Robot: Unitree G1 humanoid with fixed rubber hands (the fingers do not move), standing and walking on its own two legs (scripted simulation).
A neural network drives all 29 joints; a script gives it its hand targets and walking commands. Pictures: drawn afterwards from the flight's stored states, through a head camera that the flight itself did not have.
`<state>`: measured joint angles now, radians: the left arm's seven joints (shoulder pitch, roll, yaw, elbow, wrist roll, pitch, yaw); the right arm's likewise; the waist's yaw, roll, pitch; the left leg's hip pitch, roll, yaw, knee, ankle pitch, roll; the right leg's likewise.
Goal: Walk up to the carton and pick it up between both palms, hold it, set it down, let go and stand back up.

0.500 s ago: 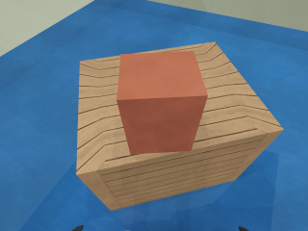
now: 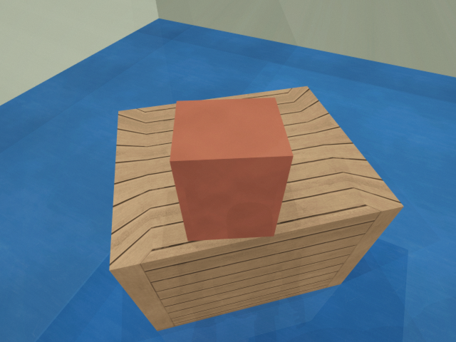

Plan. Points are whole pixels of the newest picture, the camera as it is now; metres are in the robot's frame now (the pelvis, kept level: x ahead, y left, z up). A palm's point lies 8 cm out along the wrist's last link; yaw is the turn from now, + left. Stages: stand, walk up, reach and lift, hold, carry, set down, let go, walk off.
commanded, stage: walk up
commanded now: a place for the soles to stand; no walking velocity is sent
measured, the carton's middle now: (228, 173) +0.50 +0.01 -0.03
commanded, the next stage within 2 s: reach and lift in 1.48 s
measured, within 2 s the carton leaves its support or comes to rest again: neither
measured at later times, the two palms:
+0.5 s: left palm out of the picture +0.05 +0.22 -0.13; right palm out of the picture +0.04 -0.28 -0.14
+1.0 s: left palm out of the picture +0.06 +0.22 -0.14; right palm out of the picture +0.05 -0.28 -0.14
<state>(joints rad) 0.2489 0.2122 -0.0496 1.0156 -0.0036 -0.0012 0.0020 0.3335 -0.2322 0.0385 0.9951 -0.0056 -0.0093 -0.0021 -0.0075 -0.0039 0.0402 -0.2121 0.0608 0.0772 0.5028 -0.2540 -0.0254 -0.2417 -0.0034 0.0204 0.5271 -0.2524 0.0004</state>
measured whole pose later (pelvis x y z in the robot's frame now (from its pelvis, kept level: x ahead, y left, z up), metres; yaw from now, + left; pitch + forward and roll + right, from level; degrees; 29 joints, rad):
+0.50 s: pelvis +0.03 -0.03 -0.01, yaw +1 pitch -1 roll +0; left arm 0.26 0.23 -0.03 1.01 0.01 0.01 0.00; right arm 0.31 -0.25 0.03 0.98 -0.03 0.00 -0.03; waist -0.01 0.02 0.04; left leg -0.22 0.10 0.04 0.56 -0.32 -0.01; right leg -0.23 0.04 -0.02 0.58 -0.32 -0.05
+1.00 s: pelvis +0.03 -0.03 -0.01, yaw +2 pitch -2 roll +0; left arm 0.23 0.25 -0.03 0.98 0.03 0.04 -0.01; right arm 0.32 -0.22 0.03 0.97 -0.03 -0.01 -0.04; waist 0.00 -0.01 0.05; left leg -0.22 0.10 0.01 0.57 -0.32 -0.06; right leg -0.22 0.03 -0.04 0.59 -0.34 -0.05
